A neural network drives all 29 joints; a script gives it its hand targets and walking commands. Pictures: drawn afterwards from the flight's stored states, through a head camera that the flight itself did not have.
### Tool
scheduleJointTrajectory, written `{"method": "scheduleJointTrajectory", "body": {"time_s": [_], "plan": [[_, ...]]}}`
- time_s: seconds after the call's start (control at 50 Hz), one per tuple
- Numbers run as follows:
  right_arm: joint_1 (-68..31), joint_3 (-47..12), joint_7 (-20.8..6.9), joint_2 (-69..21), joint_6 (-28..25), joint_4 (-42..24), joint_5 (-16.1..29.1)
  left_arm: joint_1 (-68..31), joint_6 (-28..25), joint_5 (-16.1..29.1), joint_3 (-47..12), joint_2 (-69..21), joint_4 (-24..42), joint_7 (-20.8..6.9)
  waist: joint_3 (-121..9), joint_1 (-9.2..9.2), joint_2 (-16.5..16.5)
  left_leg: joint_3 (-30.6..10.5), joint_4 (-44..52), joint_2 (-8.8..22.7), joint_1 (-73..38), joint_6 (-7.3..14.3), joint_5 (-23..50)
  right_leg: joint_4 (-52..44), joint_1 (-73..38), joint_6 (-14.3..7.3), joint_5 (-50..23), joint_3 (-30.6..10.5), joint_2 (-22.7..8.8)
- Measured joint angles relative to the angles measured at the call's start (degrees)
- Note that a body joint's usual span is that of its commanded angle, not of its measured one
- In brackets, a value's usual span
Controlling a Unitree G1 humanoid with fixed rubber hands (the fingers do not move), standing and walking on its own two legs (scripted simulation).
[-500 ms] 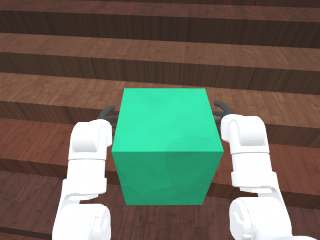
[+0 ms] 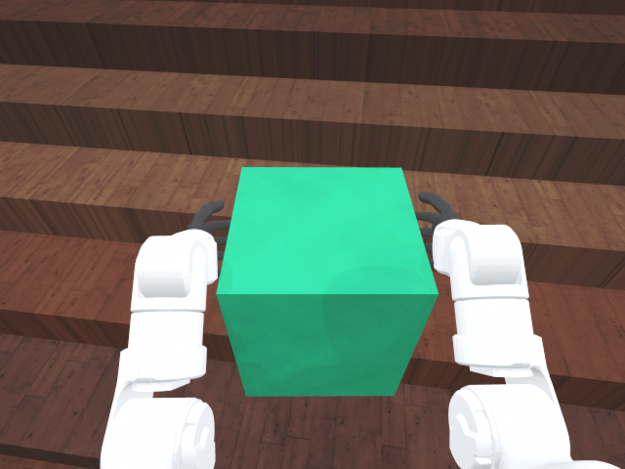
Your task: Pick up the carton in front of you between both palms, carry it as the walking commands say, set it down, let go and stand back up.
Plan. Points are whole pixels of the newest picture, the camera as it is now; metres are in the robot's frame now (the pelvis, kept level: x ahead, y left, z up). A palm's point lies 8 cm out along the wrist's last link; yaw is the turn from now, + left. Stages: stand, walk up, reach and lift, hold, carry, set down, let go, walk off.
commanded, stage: carry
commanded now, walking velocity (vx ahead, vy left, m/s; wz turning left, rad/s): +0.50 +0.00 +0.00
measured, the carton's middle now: (321, 286) +0.34 +0.00 +0.06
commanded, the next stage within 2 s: none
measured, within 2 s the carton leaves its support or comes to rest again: neither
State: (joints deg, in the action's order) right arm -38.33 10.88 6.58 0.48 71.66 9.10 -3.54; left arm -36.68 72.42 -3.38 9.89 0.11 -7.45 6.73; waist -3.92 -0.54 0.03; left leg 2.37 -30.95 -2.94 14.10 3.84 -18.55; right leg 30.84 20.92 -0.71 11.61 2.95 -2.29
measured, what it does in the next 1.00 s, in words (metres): climbs: left foot 0.16 m higher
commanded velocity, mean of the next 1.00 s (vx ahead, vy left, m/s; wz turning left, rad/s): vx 0.50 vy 0.00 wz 0.00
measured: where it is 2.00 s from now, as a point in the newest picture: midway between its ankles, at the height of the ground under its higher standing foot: (275, 168)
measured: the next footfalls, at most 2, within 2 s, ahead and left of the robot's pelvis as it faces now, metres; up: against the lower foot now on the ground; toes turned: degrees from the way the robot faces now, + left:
left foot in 0.60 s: +0.41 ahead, +0.17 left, +0.16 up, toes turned +6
right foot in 1.14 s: +0.67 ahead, +0.01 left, +0.32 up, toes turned -8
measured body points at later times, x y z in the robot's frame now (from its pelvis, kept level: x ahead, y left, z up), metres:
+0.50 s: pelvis +0.14 +0.02 +0.01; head +0.15 +0.01 +0.46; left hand +0.50 +0.18 +0.17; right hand +0.53 -0.12 +0.18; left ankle +0.19 +0.14 -0.46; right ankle +0.05 -0.12 -0.73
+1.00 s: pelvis +0.40 +0.11 +0.17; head +0.42 +0.13 +0.62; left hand +0.80 +0.23 +0.35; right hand +0.77 -0.07 +0.37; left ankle +0.37 +0.17 -0.57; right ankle +0.44 +0.00 -0.26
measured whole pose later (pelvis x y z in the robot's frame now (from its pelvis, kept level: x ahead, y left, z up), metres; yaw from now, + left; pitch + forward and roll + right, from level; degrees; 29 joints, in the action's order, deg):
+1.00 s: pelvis +0.40 +0.11 +0.17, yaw +0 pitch +2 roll -2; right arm -49.8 14.6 8.7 0.6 74.3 2.5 -1.5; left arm -48.5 77.5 -5.7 16.1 0.4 1.9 7.0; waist -0.6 6.9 -1.1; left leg 6.9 -28.6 -0.2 13.3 5.4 -18.1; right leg 119.2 66.6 -7.8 24.9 4.2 -1.8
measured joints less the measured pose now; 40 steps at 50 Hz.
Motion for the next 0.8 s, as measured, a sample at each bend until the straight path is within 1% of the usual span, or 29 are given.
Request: {"method": "scheduleJointTrajectory", "body": {"time_s": [0.04,0.1,0.16,0.18,0.2,0.22,0.24,0.26,0.32,0.34,0.38,0.42,0.46,0.48,0.5,0.52,0.54,0.56,0.58,0.6,0.62,0.64,0.66,0.68,0.7,0.72,0.74,0.76,0.8], "plan": [[-0.67,-0.26,0.14,0.19,0.89,-1.45,0.25,-0.52,0.88,0.59,0.01,0.46,1.54,0.18,-0.27,-0.01,0.08,0.12,-0.83,-0.06,0.23,0.28,-0.87,2.1,0.8,-1.06,2.47,-0.12,-0.02],[-2.43,-0.59,0.77,0.2,2.49,-3.17,0.73,-2.16,2.55,1.59,0.87,1.48,3.32,0.3,-1.21,0.44,0.07,0.25,-1.79,-0.31,0.38,0.67,-2.34,6.17,2.3,-3.63,7.7,-0.46,-0.05],[-4.52,-0.69,1.44,0.38,3.95,-2.79,0.88,-4.73,4.06,2.03,2.11,2.1,2.51,0.44,-2.95,0.83,0.3,0.07,-2.79,-0.39,0.28,0.26,-4.02,7.84,2.46,-5.33,7.82,-0.26,0.17],[-5.22,-0.59,1.46,0.72,4.38,-2.18,0.96,-5.61,4.31,1.93,2.5,2.01,1.61,0.45,-3.46,0.73,0.84,-0.14,-3.44,-0.04,0.21,0.01,-4.8,7.06,1.82,-4.83,6.52,-0.03,0.47],[-5.78,-0.29,1.45,1.27,4.77,-1.51,1.21,-6.51,4.35,1.61,2.68,1.67,0.42,0.46,-3.76,0.43,1.66,-0.42,-4.89,0.63,0.54,0.09,-5.42,6.44,1.07,-3.51,6.48,0.36,1.03],[-6.16,0.22,1.44,1.92,5.05,-0.79,1.62,-7.49,4.29,1.12,2.64,1.22,-1.01,0.47,-3.86,-0.01,2.16,-0.53,-7.95,1.35,1.81,0.26,-4.49,5.55,0.17,-2.29,6.77,0.78,1.56],[-6.32,0.89,1.41,2.47,5.22,-0.03,2.05,-8.25,4.21,0.56,2.4,0.76,-2.42,0.48,-3.96,-0.65,2.06,-0.28,-12.58,1.83,3.81,0.03,-3.17,4.48,-0.71,-1.48,6.97,0.93,1.93],[-6.5,1.52,1.35,2.79,5.35,0.78,2.3,-8.59,4.22,0.15,2.1,0.43,-3.4,0.49,-3.92,-1.25,1.58,-0.02,-18.4,1.85,6.35,-0.44,-4.01,3.24,-1.61,-1.27,6.9,0.85,2.08],[-8.27,2.95,1.33,2.93,6.19,2.56,1.94,-8.22,4.93,0.68,1.08,0.56,-3.4,0.68,-2.92,-2.42,0.56,0.76,-38.28,1.13,15.94,-1.17,-6.12,-0.79,-4.51,-1.98,5.9,0.26,1.93],[-9.06,3.28,1.32,2.99,6.54,2.56,1.79,-8.2,5.27,1.12,0.82,0.74,-2.68,0.85,-2.54,-2.66,0.6,0.88,-45.74,1.1,19.93,-0.95,-6.45,-1.89,-5.27,-2.03,5.69,0.16,1.88],[-10.46,3.92,1.32,3.06,7.05,2.01,1.59,-8.55,5.79,1.8,0.79,0.93,-1.13,1.28,-1.91,-3.06,0.85,0.58,-60.25,1.36,28.36,0.22,-7.76,-3.58,-6.65,-1.72,5.71,-0.03,1.75],[-11.49,4.53,1.32,2.93,7.3,1.29,1.32,-9.14,6.08,1.96,1.29,0.87,0.02,1.56,-1.39,-3.39,1.04,-0.3,-71.87,2.11,36.58,1.44,-10.21,-4.92,-8.31,-0.83,6.2,-0.36,1.3],[-12.03,5.06,1.32,2.71,7.43,0.65,1.02,-9.58,6.12,1.74,1.98,0.56,0.66,1.66,-0.83,-3.74,1.16,-1.63,-81.22,3.36,44.74,2.15,-14.09,-6.43,-10.67,0.21,6.97,-0.82,0.4],[-12.15,5.23,1.32,2.49,7.4,0.42,0.81,-9.62,6.09,1.62,2.34,0.43,0.94,1.67,-0.4,-3.81,1.17,-1.92,-83.0,4.36,48.4,2.11,-15.2,-7.64,-12.32,0.71,7.29,-1.05,-0.3],[-12.22,5.34,1.32,2.17,7.28,0.3,0.56,-9.58,6.05,1.54,2.75,0.37,1.21,1.67,0.08,-3.78,1.13,-1.7,-81.4,5.72,51.42,1.86,-15.54,-9.37,-14.23,1.08,7.41,-1.25,-1.13],[-12.16,5.31,1.32,1.85,7.06,0.25,0.32,-9.42,5.91,1.52,3.17,0.32,1.37,1.67,0.52,-3.51,1.05,-0.76,-75.8,7.04,53.23,1.48,-14.5,-12.05,-16.51,1.11,6.97,-1.25,-2.09],[-11.91,5.27,1.32,1.45,6.73,0.26,0.12,-9.21,5.8,1.42,3.66,0.24,1.51,1.67,0.75,-3.17,0.61,1.0,-66.7,8.09,53.23,1.52,-13.68,-15.62,-18.89,0.95,6.06,-1.19,-3.34],[-11.72,5.11,1.32,1.02,6.34,0.47,-0.06,-9.01,5.81,1.21,4.41,0.13,1.71,1.67,0.87,-2.64,0.02,3.04,-57.35,8.34,51.57,1.95,-12.61,-18.75,-20.82,1.11,4.5,-1.18,-4.82],[-11.57,4.71,1.31,0.59,5.8,0.85,-0.18,-8.67,5.84,1.0,5.28,0.05,2.11,1.66,1.05,-1.65,-0.34,4.81,-49.58,7.63,48.63,2.66,-10.9,-19.63,-21.76,1.3,3.15,-1.15,-6.23],[-11.32,4.03,1.31,0.08,5.11,1.0,-0.3,-8.21,5.8,0.88,6.16,0.12,2.81,1.59,1.66,0.11,-0.54,6.1,-43.16,6.21,44.97,3.15,-6.69,-16.88,-21.37,1.01,2.48,-1.18,-7.52],[-10.73,3.17,1.4,-0.44,4.22,0.56,-0.29,-7.87,5.49,0.78,6.96,0.32,3.57,1.39,3.12,2.52,-1.29,7.46,-40.89,4.79,42.51,3.21,-1.06,-9.56,-19.15,0.37,1.89,-1.68,-9.12],[-10.25,2.2,1.64,-0.86,3.34,-0.21,-0.17,-7.67,4.93,0.67,7.84,0.51,4.38,1.03,4.71,4.5,-1.11,7.87,-40.28,4.13,40.95,2.99,-0.17,4.21,-13.66,0.04,1.6,-4.82,-8.31],[-9.56,1.58,2.05,-1.42,2.43,-1.19,0.12,-7.69,4.42,0.63,8.62,0.81,5.08,0.67,6.32,5.93,-0.96,7.88,-39.22,3.85,39.27,2.79,-0.87,20.82,-7.01,-0.31,0.87,-9.43,-5.13],[-8.25,1.02,2.77,-1.94,1.71,-2.63,0.58,-7.77,4.07,0.3,9.14,0.76,5.64,0.36,7.72,6.81,-1.44,8.04,-37.24,3.42,36.98,2.66,-1.62,36.16,-1.07,-0.92,-0.16,-12.39,-1.88],[-6.62,0.8,3.16,-2.3,1.25,-4.34,1.03,-7.71,3.92,-0.15,9.57,0.31,6.3,0.19,8.83,7.31,-2.09,8.23,-34.54,2.87,34.3,2.59,-1.97,48.35,3.86,-1.59,-1.35,-13.22,0.56],[-5.14,0.85,3.41,-2.54,1.05,-6.07,1.5,-7.46,3.91,-0.56,9.77,-0.33,7.19,0.16,9.69,7.47,-2.51,8.34,-31.43,2.42,31.5,2.54,-1.86,57.31,8.11,-2.26,-2.34,-12.63,2.24],[-4.06,1.09,3.53,-2.73,0.99,-7.66,1.82,-7.06,3.96,-0.93,9.72,-0.98,8.34,0.15,10.34,7.41,-2.65,8.41,-28.07,2.16,28.7,2.27,-1.26,63.54,11.92,-2.97,-2.84,-11.15,3.25],[-3.46,1.49,3.58,-2.9,0.95,-8.97,2.06,-6.62,3.97,-1.24,9.52,-1.54,9.62,0.14,10.8,7.22,-2.53,8.47,-24.67,1.99,25.95,2.3,-0.62,67.63,15.36,-3.65,-3.01,-9.27,3.78],[-3.44,2.33,3.61,-3.16,0.77,-10.84,2.35,-5.95,3.73,-1.51,9.06,-2.2,12.06,0.12,11.37,6.77,-1.95,8.58,-17.67,1.83,20.34,2.52,0.75,71.12,21.1,-4.64,-1.52,-5.49,3.91]]}}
